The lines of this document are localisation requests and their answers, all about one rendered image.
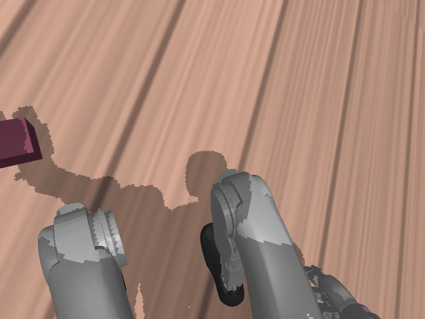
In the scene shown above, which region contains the right robot arm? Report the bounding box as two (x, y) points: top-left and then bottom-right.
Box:
(339, 303), (381, 319)

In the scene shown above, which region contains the carton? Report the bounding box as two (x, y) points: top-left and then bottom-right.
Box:
(0, 117), (43, 169)

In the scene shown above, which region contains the right robot hand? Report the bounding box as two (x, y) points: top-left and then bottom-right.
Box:
(303, 265), (358, 319)

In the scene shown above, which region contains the right robot foot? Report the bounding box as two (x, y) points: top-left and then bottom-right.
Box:
(201, 223), (244, 306)

